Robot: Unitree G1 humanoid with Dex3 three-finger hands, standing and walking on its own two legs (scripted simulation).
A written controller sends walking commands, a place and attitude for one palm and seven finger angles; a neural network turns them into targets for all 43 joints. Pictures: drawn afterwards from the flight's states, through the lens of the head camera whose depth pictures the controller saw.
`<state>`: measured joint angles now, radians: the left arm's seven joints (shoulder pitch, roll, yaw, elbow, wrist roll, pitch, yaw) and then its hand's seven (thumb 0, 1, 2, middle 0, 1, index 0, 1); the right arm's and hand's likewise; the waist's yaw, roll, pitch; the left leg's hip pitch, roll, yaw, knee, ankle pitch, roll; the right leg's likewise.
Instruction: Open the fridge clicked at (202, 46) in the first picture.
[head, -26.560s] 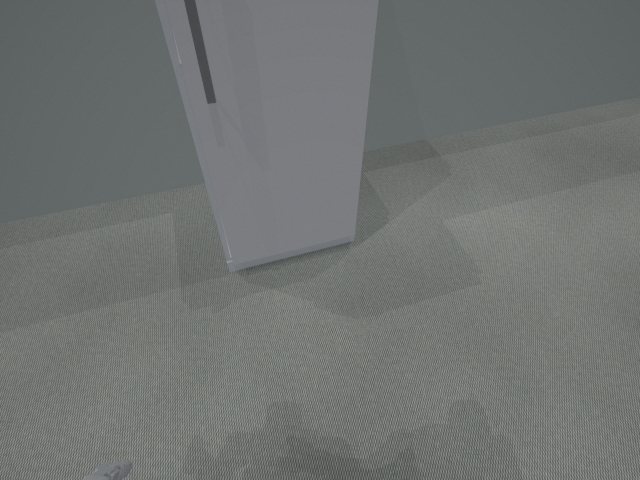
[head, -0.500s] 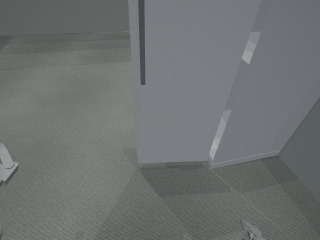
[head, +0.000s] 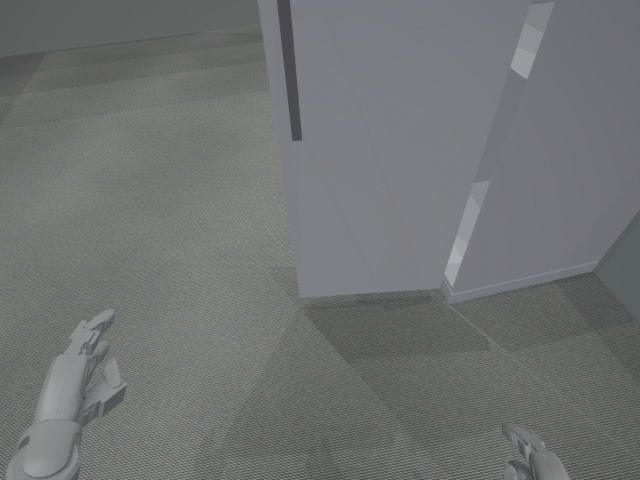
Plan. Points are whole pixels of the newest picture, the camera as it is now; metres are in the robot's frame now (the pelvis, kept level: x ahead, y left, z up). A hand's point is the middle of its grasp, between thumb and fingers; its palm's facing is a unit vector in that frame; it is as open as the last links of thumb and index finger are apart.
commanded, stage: let the arm hang, fingers relaxed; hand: left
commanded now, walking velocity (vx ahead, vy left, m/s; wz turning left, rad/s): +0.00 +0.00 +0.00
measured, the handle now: (286, 23) +0.79 +0.11 +0.23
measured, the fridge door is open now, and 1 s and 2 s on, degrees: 80 80 80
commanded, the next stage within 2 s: look to check the result in 0.98 s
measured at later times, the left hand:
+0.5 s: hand out of the picture -0.01 +0.26 -0.15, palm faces +0.02 -0.94 -0.35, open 7.3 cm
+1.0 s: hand out of the picture +0.06 +0.24 -0.14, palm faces -0.02 -0.95 -0.31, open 7.3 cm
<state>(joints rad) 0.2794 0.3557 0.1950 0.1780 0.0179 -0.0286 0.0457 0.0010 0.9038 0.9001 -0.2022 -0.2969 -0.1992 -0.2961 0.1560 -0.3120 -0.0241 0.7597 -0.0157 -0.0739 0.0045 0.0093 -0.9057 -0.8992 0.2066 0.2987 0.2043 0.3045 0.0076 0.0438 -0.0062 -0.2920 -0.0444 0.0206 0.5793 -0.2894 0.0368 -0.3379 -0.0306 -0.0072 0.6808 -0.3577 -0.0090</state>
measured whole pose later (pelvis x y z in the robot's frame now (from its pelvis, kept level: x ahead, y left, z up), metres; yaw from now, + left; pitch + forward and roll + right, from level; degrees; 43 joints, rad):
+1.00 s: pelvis -0.01 +0.00 +0.02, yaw +1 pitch -1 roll +0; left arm 0.10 0.31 0.00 1.12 0.01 -0.01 -0.01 0.00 0.91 0.90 -0.21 -0.30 -0.20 -0.30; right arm 0.14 -0.34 -0.01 1.11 -0.02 -0.01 0.00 0.00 -0.91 -0.90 0.21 0.30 0.20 0.30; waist -0.01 0.00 0.04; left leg -0.15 -0.03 0.00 0.36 -0.19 0.02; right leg -0.18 -0.01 -0.02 0.37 -0.17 0.00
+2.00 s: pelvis +0.01 -0.02 +0.02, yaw +0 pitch -2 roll +0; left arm 0.09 0.32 0.01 1.13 0.01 -0.01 0.00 0.00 0.91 0.90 -0.21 -0.30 -0.21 -0.30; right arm 0.12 -0.34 0.00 1.12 -0.01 0.00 -0.01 0.00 -0.91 -0.90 0.21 0.30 0.20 0.30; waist -0.01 0.01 0.05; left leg -0.07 0.02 0.00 0.30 -0.20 -0.02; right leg -0.10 0.03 -0.02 0.31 -0.17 -0.03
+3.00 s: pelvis +0.01 -0.01 +0.02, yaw +0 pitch -2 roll +0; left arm 0.09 0.33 0.01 1.13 0.01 -0.01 0.00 0.00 0.91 0.90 -0.21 -0.30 -0.20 -0.30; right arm 0.11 -0.34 -0.01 1.13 -0.01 0.00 0.00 0.00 -0.91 -0.90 0.21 0.30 0.21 0.30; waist 0.00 0.00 0.05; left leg -0.07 0.00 0.00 0.30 -0.19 0.00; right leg -0.10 0.02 -0.01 0.30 -0.16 -0.02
